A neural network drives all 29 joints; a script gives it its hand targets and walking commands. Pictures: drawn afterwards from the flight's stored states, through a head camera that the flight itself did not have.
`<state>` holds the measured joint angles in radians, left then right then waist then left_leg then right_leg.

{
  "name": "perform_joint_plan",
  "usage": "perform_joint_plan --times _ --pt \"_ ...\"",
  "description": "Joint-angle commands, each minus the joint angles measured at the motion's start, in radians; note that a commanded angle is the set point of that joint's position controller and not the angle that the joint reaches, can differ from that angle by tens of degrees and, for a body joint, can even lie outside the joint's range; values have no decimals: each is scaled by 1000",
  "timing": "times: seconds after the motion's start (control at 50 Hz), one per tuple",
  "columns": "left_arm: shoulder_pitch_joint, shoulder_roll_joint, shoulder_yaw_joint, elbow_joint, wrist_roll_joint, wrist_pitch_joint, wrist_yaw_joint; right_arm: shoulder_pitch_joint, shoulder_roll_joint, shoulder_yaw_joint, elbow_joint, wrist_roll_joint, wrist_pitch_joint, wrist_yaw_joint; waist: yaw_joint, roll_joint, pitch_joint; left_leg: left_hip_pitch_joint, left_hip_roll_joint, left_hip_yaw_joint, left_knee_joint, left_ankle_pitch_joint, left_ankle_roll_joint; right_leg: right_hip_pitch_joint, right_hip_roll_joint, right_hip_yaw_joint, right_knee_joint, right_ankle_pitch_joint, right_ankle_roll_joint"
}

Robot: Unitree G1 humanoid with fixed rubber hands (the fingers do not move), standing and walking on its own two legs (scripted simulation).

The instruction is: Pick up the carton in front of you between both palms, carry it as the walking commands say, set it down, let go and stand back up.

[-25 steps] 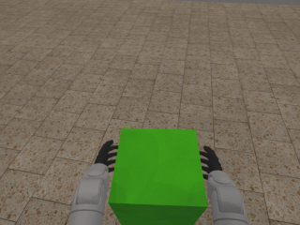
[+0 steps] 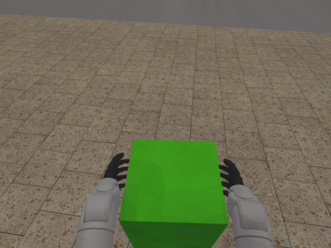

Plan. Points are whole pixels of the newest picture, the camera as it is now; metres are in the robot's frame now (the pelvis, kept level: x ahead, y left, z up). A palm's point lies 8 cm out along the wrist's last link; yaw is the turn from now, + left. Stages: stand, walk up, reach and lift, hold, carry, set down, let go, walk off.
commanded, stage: carry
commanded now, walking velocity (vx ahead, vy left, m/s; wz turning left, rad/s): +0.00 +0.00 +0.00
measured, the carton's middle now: (172, 197) +0.29 +0.00 -0.04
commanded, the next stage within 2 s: hold in 1.50 s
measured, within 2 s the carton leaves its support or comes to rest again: neither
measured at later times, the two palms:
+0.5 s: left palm (111, 183) +0.29 +0.15 +0.04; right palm (235, 189) +0.28 -0.15 +0.04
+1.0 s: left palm (103, 208) +0.23 +0.15 +0.04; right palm (239, 215) +0.22 -0.15 +0.04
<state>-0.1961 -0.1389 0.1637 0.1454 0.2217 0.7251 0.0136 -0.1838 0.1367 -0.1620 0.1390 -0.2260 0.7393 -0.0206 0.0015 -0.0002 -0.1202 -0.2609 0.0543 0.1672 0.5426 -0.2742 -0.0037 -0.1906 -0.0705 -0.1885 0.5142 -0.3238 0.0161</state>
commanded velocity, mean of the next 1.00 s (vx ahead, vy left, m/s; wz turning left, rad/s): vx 0.00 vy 0.00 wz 0.00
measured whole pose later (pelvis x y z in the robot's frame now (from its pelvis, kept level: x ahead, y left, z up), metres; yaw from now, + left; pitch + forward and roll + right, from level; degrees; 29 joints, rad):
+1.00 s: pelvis -0.06 +0.00 +0.00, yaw +0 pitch +1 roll +0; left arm -0.20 -0.14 0.18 0.17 0.24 0.73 0.01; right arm -0.20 0.14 -0.17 0.18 -0.23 0.74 -0.02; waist 0.00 -0.01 -0.10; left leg -0.27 0.06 0.17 0.50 -0.24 0.02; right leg -0.22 -0.06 -0.19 0.50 -0.30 -0.01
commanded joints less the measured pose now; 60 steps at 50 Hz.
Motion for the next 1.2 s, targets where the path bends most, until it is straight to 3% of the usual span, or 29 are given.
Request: perform_joint_plan --times 0.0,0.06,0.12,0.16,0.2,0.26,0.3,0.34,0.38,0.42,0.54,0.74,0.9,1.18 --pt "-388 -882 -597 -118 -254 -25 -197 -460 869 620 -159 272 -45 202 3 -38 -277 121 71 -45 -17 646 -2 160 -86 49 21 805 3" --pt "-352 -855 -598 -126 -245 -20 -190 -414 837 610 -162 260 -40 196 4 -8 -291 176 69 -41 -24 737 0 146 -74 46 32 771 8" --pt "-342 -840 -600 -138 -243 -17 -186 -395 820 603 -166 254 -37 193 3 33 -288 248 85 -52 -4 861 14 85 -52 36 3 645 15" --pt "-345 -833 -602 -145 -243 -16 -185 -389 814 597 -165 250 -36 192 3 46 -275 253 92 -60 0 865 22 77 -43 35 -43 587 19" --pt "-350 -825 -601 -145 -244 -15 -184 -387 808 592 -164 246 -35 190 3 25 -260 200 83 -51 3 774 18 128 -48 36 -59 660 18" --pt "-343 -814 -583 -121 -238 -12 -184 -384 795 580 -154 236 -33 187 4 -55 -241 64 51 -19 -32 516 -4 251 -90 52 -15 913 -3" --pt "-330 -813 -568 -100 -226 -13 -184 -388 789 576 -147 231 -32 187 5 -80 -232 73 45 -16 -82 443 -7 244 -108 60 -8 941 -16" --pt "-335 -818 -558 -92 -218 -16 -187 -405 793 574 -141 230 -34 189 6 -60 -230 148 58 -25 -77 541 -3 173 -101 59 -9 843 -13" --pt "-355 -828 -556 -93 -220 -19 -189 -424 806 572 -135 234 -36 193 6 -13 -246 226 91 -48 -29 717 8 101 -87 55 -11 692 -4" --pt "-363 -837 -559 -90 -223 -19 -191 -422 817 570 -126 240 -37 196 5 19 -261 228 117 -64 -11 787 20 93 -80 55 -14 601 -2" --pt "-365 -852 -563 -84 -223 -22 -194 -408 833 555 -100 239 -41 202 0 -3 -258 135 108 -62 -16 520 20 132 -112 71 -6 627 -15" --pt "-410 -864 -552 -67 -221 -28 -199 -484 848 570 -107 251 -50 207 -1 -2 -174 82 119 -98 -89 291 27 38 -100 93 -73 258 -27" --pt "-415 -875 -524 -11 -204 -21 -212 -464 861 522 -30 224 -41 220 -2 11 -160 64 115 -105 -117 217 27 -1 -101 107 -98 170 -32" --pt "-416 -889 -545 -42 -224 -17 -212 -480 875 560 -77 246 -38 218 -3 -1 -204 62 114 -112 -119 196 29 -14 -104 114 -102 146 -38"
